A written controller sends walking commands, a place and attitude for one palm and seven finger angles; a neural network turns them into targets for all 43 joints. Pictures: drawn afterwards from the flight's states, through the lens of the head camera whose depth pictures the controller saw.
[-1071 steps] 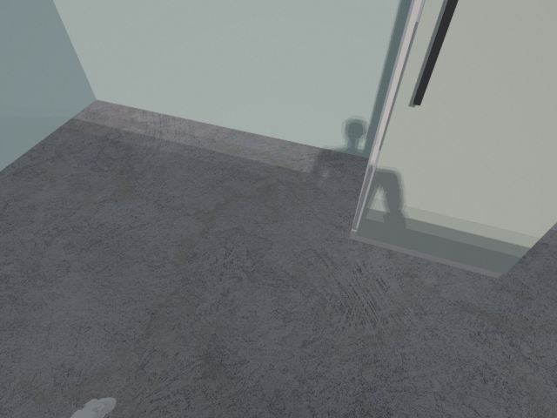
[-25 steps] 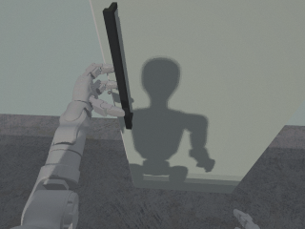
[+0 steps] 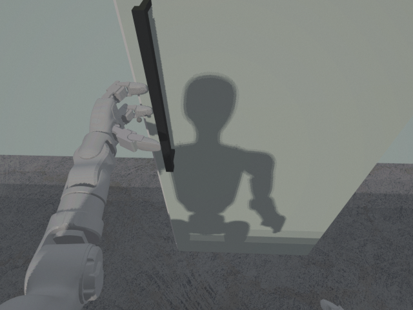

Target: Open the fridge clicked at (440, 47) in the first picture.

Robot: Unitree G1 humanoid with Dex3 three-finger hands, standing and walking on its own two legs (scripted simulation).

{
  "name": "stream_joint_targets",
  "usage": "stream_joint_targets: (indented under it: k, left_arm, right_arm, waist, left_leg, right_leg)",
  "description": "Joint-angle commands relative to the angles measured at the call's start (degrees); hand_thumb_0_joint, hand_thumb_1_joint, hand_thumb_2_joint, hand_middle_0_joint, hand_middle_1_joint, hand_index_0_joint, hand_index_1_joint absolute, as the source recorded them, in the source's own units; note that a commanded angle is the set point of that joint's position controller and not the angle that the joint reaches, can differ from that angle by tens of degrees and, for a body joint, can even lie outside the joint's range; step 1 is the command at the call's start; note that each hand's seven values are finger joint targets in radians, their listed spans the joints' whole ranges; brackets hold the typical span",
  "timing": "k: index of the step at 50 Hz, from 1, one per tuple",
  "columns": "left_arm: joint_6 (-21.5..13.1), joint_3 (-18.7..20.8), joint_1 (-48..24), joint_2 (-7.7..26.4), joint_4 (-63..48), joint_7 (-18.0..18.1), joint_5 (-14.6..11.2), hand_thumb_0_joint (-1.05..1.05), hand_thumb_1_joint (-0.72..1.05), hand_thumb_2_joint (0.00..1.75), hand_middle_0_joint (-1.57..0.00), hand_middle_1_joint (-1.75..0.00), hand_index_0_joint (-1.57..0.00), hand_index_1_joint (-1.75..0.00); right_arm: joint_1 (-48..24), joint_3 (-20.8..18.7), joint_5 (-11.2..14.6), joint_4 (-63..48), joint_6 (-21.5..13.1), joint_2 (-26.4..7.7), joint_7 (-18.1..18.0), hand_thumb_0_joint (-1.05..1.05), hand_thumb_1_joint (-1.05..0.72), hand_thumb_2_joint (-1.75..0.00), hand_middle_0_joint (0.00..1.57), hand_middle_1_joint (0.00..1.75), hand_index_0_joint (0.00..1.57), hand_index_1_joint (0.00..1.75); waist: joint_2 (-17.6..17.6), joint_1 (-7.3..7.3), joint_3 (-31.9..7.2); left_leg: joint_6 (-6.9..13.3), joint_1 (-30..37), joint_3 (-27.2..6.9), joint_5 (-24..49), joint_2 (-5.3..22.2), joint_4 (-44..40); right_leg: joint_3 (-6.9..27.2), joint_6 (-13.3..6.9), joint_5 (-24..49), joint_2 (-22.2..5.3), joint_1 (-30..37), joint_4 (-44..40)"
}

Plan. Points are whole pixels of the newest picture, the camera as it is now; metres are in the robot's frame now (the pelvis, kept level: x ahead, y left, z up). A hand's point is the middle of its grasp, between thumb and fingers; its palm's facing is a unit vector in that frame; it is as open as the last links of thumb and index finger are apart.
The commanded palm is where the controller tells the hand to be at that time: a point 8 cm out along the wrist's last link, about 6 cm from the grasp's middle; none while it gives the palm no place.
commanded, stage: slide the fingers in behind the handle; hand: left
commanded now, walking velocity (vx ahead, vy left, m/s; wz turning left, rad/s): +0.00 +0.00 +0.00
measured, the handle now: (160, 103) +0.46 +0.10 +0.18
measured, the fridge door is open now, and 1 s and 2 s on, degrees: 0 0 0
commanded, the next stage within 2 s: grip the handle and tug to test in 1.60 s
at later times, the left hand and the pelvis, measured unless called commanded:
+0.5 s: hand (146, 122) +0.42 +0.13 +0.17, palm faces -0.03 -1.00 +0.01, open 14.0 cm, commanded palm +0.39 +0.17 +0.17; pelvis +0.01 +0.00 +0.00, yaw +0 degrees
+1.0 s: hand (161, 124) +0.41 +0.10 +0.17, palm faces -0.03 -1.00 +0.02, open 14.0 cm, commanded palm +0.39 +0.15 +0.17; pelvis +0.01 -0.01 +0.00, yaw +0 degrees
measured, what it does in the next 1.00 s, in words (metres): stands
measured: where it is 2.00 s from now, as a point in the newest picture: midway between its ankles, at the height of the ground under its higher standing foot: outside the picture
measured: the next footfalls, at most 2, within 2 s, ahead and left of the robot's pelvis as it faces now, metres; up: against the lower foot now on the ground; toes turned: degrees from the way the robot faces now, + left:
none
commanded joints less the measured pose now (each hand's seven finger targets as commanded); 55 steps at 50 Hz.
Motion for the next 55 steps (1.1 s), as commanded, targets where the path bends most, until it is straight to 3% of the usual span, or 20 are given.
stream_joint_targets:
  k: [1, 4, 6, 9, 12, 15, 18, 19, 21, 24, 26, 30, 33, 34, 38, 43, 44, 46, 49, 55]
  left_arm:
    - [-4.1, 2.4, -26.5, 11.0, -13.7, 0.6, -0.1, 0.0, -0.5, 0.3, -0.3, -1.2, -0.3, -1.2]
    - [-3.8, 2.0, -24.2, 10.4, -14.4, 0.5, -0.1, 0.0, -0.5, 0.3, -0.3, -1.2, -0.3, -1.2]
    - [-3.6, 0.7, -22.2, 8.0, -17.6, 0.5, -0.4, 0.0, -0.5, 0.3, -0.3, -1.2, -0.3, -1.2]
    - [-2.9, 1.5, -21.2, 8.8, -17.7, 0.7, -0.8, 0.0, -0.5, 0.3, -0.3, -1.2, -0.3, -1.2]
    - [-2.5, -0.2, -24.6, 7.5, -20.1, 1.3, -0.5, 0.0, -0.5, 0.3, -0.3, -1.2, -0.3, -1.2]
    - [-2.6, -0.4, -26.8, 7.7, -23.2, 2.3, 0.0, 0.0, -0.5, 0.3, -0.3, -1.2, -0.3, -1.2]
    - [-2.1, -1.5, -22.2, 4.7, -24.3, 2.7, -0.2, 0.0, -0.5, 0.3, -0.3, -1.2, -0.3, -1.2]
    - [-1.5, -0.7, -20.8, 5.6, -22.3, 2.8, -0.2, 0.0, -0.5, 0.3, -0.3, -1.2, -0.3, -1.2]
    - [-0.2, -1.0, -20.3, 5.0, -21.5, 2.7, -0.4, 0.0, -0.5, 0.3, -0.3, -1.2, -0.3, -1.2]
    - [1.3, -1.9, -19.8, 3.7, -21.2, 3.0, 0.1, 0.0, -0.5, 0.3, -0.3, -1.2, -0.3, -1.2]
    - [1.6, -2.4, -19.2, 3.2, -25.2, 3.4, 0.3, 0.0, -0.5, 0.3, -0.3, -1.2, -0.3, -1.2]
    - [1.2, -1.6, -18.6, 3.3, -28.1, 4.6, 0.1, 0.0, -0.5, 0.3, -0.3, -1.2, -0.3, -1.2]
    - [1.3, -3.3, -19.5, 1.4, -29.5, 5.1, 0.3, 0.0, -0.5, 0.3, -0.3, -1.2, -0.3, -1.2]
    - [1.5, -2.3, -17.8, 2.7, -28.3, 5.5, 0.6, 0.0, -0.5, 0.3, -0.3, -1.2, -0.3, -1.2]
    - [2.9, -5.6, -20.6, -0.5, -28.3, 5.9, 1.1, 0.0, -0.5, 0.3, -0.3, -1.2, -0.3, -1.2]
    - [3.3, -4.8, -19.9, -0.5, -28.8, 6.5, 0.6, 0.0, -0.5, 0.3, -0.3, -1.2, -0.3, -1.2]
    - [3.3, -2.2, -18.0, 2.1, -26.9, 6.8, 0.5, 0.0, -0.5, 0.3, -0.3, -1.2, -0.3, -1.2]
    - [3.2, -1.8, -19.0, 2.5, -26.4, 6.8, 0.3, 0.0, -0.5, 0.3, -0.3, -1.2, -0.3, -1.2]
    - [2.6, -0.8, -17.6, 3.6, -25.8, 7.0, 0.8, 0.0, -0.5, 0.3, -0.3, -1.2, -0.3, -1.2]
    - [1.5, -4.4, -20.1, 0.8, -26.7, 6.2, 0.8, 0.0, -0.5, 0.3, -0.3, -1.2, -0.3, -1.2]
  right_arm:
    - [-3.4, -2.5, 0.1, -7.9, -2.9, -6.9, -0.6, 0.0, -0.9, -0.9, 0.2, 0.3, 0.2, 0.3]
    - [-3.4, -2.6, 0.1, -8.3, -2.7, -7.0, -0.6, 0.0, -0.9, -0.9, 0.2, 0.3, 0.2, 0.3]
    - [-4.3, -2.5, 0.2, -9.2, -3.2, -6.5, -0.2, 0.0, -0.9, -0.9, 0.2, 0.3, 0.2, 0.3]
    - [-4.4, -2.6, 0.2, -8.9, -3.1, -6.9, -0.4, 0.0, -0.9, -0.9, 0.2, 0.3, 0.2, 0.3]
    - [-5.1, -2.4, 0.3, -8.8, -3.2, -6.4, -0.5, 0.0, -0.9, -0.9, 0.2, 0.3, 0.2, 0.3]
    - [-5.1, -2.4, 0.1, -8.6, -3.4, -6.4, -0.5, 0.0, -0.9, -0.9, 0.2, 0.3, 0.2, 0.3]
    - [-5.5, -2.4, -0.1, -8.9, -3.7, -5.8, 0.0, 0.0, -0.9, -0.9, 0.2, 0.3, 0.2, 0.3]
    - [-5.2, -2.5, -0.2, -8.5, -3.4, -6.2, -0.1, 0.0, -0.9, -0.9, 0.2, 0.3, 0.2, 0.3]
    - [-5.5, -2.3, 0.0, -8.7, -2.9, -6.2, 0.1, 0.0, -0.9, -0.9, 0.2, 0.3, 0.2, 0.3]
    - [-6.0, -2.5, 0.0, -9.1, -2.3, -6.2, 0.1, 0.0, -0.9, -0.9, 0.2, 0.3, 0.2, 0.3]
    - [-6.6, -2.4, 0.0, -9.9, -2.2, -5.7, 0.3, 0.0, -0.9, -0.9, 0.2, 0.3, 0.2, 0.3]
    - [-7.1, -2.4, -0.4, -10.2, -2.0, -5.5, 0.4, 0.0, -0.9, -0.9, 0.2, 0.3, 0.2, 0.3]
    - [-7.5, -2.2, -0.4, -10.1, -2.0, -5.1, 0.5, 0.0, -0.9, -0.9, 0.2, 0.3, 0.2, 0.3]
    - [-7.6, -2.4, -0.4, -10.0, -1.7, -5.6, 0.3, 0.0, -0.9, -0.9, 0.2, 0.3, 0.2, 0.3]
    - [-7.9, -2.1, -0.3, -9.5, -1.3, -4.9, 0.3, 0.0, -0.9, -0.9, 0.2, 0.3, 0.2, 0.3]
    - [-8.2, -2.0, -0.6, -9.8, -1.0, -4.8, 0.3, 0.0, -0.9, -0.9, 0.2, 0.3, 0.2, 0.3]
    - [-8.1, -2.1, -0.7, -9.5, -0.7, -5.4, 0.1, 0.0, -0.9, -0.9, 0.2, 0.3, 0.2, 0.3]
    - [-8.2, -1.9, -0.6, -9.5, -0.5, -5.1, 0.0, 0.0, -0.9, -0.9, 0.2, 0.3, 0.2, 0.3]
    - [-8.3, -2.1, -0.7, -9.7, -0.3, -5.3, -0.1, 0.0, -0.9, -0.9, 0.2, 0.3, 0.2, 0.3]
    - [-8.3, -1.9, -0.4, -9.8, -0.6, -4.8, 0.1, 0.0, -0.9, -0.9, 0.2, 0.3, 0.2, 0.3]
  waist:
    - [-3.0, 0.14, -15.1]
    - [-3.9, 0.55, -15.6]
    - [-1.4, 1.04, -17.1]
    - [-3.9, 0.79, -15.1]
    - [-3.5, -0.04, -14.3]
    - [-1.5, -0.23, -16.1]
    - [-0.3, 0.57, -18.8]
    - [-3.3, 0.66, -18.2]
    - [-4.8, 0.65, -15.9]
    - [-3.6, 0.8, -15.1]
    - [-2.2, 1.29, -17.2]
    - [-3.7, 1.55, -17.6]
    - [-4.5, 0.99, -17.0]
    - [-5.4, 1.3, -16.3]
    - [-2.9, 0.21, -14.5]
    - [-4.2, 0.87, -16.8]
    - [-5.4, 1.57, -16.5]
    - [-7.0, 1.22, -15.2]
    - [-6.6, 1.87, -15.2]
    - [-3.6, 0.78, -14.6]
  left_leg:
    - [2.3, 10.9, -1.9, 10.7, -0.8, -2.1]
    - [2.2, 10.9, -2.0, 11.7, -0.7, -2.4]
    - [2.1, 12.6, -2.0, 13.4, -0.8, -2.0]
    - [2.2, 11.7, -1.8, 13.0, -0.6, -2.2]
    - [2.1, 12.2, -2.0, 11.6, -0.5, -2.4]
    - [2.1, 14.4, -2.4, 14.2, -0.4, -2.0]
    - [1.6, 16.4, -2.5, 17.8, -0.4, -1.3]
    - [1.8, 15.2, -2.5, 17.9, -0.4, -1.5]
    - [1.8, 13.2, -2.2, 16.6, -0.5, -1.9]
    - [1.8, 13.2, -1.9, 17.1, -0.7, -1.8]
    - [1.7, 14.3, -1.9, 19.1, -0.6, -1.6]
    - [1.7, 15.0, -2.1, 20.6, -0.5, -1.5]
    - [1.7, 15.1, -1.9, 20.1, -0.5, -1.5]
    - [1.8, 14.6, -1.9, 19.7, -0.5, -1.6]
    - [1.7, 14.8, -1.7, 17.1, -0.7, -1.8]
    - [1.7, 14.9, -1.9, 17.6, -0.9, -2.0]
    - [1.7, 14.1, -2.0, 17.4, -0.8, -2.3]
    - [2.0, 12.7, -1.4, 15.6, -1.1, -2.7]
    - [2.1, 12.3, -1.1, 15.4, -1.1, -2.9]
    - [2.2, 13.4, -1.1, 14.5, -1.2, -2.7]
  right_leg:
    - [0.7, 0.3, 15.9, 0.3, -0.5, -4.4]
    - [0.4, 0.3, 16.7, 0.2, 0.9, -4.2]
    - [0.4, 0.0, 18.1, 0.5, 0.9, -3.8]
    - [0.2, 0.3, 18.0, 0.5, 0.9, -4.4]
    - [0.3, 0.4, 16.3, 0.7, -0.7, -4.6]
    - [0.3, 0.2, 17.8, 0.6, -0.6, -4.2]
    - [-0.2, 0.0, 20.6, 0.7, 0.2, -3.4]
    - [-0.4, 0.1, 21.2, 0.7, 1.3, -3.5]
    - [-0.4, 0.2, 21.4, 0.7, 1.3, -3.6]
    - [-0.4, 0.3, 21.6, 0.4, 1.1, -3.8]
    - [-0.3, 0.1, 23.2, 0.4, 1.9, -3.1]
    - [-0.4, 0.1, 24.6, 0.5, 2.9, -3.2]
    - [-0.5, 0.2, 24.7, 0.6, 2.4, -3.1]
    - [-0.4, 0.3, 24.1, 0.5, 3.0, -3.5]
    - [-0.3, 0.3, 21.7, 0.5, 0.5, -4.0]
    - [-0.3, 0.3, 22.6, 0.5, 2.4, -3.9]
    - [-0.3, 0.3, 22.5, 0.4, 3.6, -4.2]
    - [0.1, 0.6, 22.2, 0.4, 3.6, -4.6]
    - [0.3, 0.7, 22.3, 0.1, 4.7, -4.9]
    - [0.6, 0.6, 21.4, 0.3, 3.1, -5.3]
